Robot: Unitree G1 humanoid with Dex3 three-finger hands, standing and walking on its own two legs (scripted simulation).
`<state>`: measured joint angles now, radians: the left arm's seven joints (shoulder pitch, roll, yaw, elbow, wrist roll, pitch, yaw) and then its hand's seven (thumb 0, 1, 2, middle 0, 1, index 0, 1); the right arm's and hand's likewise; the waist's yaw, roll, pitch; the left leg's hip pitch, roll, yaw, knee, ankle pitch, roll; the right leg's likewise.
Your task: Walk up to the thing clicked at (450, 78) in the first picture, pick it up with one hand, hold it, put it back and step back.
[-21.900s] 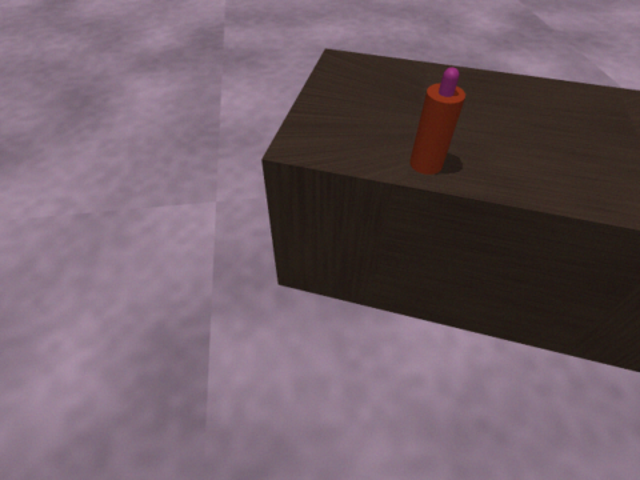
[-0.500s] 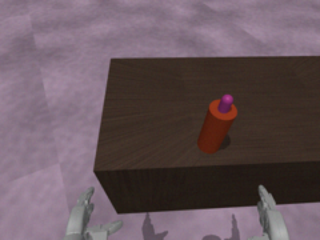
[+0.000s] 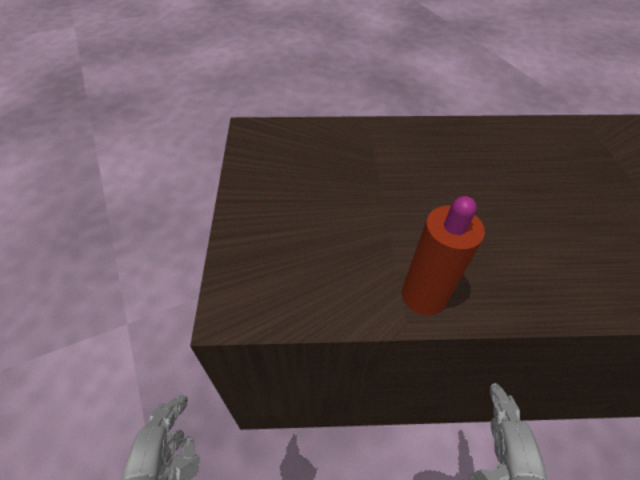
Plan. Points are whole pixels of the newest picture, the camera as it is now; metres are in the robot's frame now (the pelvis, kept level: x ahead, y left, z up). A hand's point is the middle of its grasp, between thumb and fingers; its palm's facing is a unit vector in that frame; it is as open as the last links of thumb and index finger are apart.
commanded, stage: home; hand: right
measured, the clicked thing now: (442, 255) +0.44 -0.19 -0.03
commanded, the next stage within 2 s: none
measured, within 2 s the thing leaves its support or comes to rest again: neither
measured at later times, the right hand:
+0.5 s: hand out of the picture +0.08 -0.25 -0.13, palm faces -0.03 +0.93 -0.38, open 17.5 cm
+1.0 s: hand out of the picture +0.03 -0.25 -0.13, palm faces -0.04 +0.93 -0.36, open 17.5 cm
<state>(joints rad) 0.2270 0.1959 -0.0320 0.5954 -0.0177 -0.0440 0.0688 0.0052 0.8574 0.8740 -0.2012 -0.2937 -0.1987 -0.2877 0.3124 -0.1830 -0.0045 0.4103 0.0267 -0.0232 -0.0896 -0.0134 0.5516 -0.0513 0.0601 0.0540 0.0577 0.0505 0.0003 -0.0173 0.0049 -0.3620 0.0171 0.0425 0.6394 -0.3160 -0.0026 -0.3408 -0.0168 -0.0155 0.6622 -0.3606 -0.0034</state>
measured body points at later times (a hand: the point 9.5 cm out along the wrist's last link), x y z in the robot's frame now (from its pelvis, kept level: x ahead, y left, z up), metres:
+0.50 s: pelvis +0.00 +0.01 +0.02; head -0.02 +0.02 +0.47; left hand +0.07 +0.31 -0.12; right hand +0.08 -0.29 -0.10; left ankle +0.01 +0.12 -0.72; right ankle -0.01 -0.12 -0.72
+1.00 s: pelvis -0.02 +0.01 +0.02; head -0.02 +0.01 +0.47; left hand +0.02 +0.31 -0.12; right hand +0.04 -0.30 -0.11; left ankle +0.01 +0.12 -0.72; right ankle -0.01 -0.12 -0.72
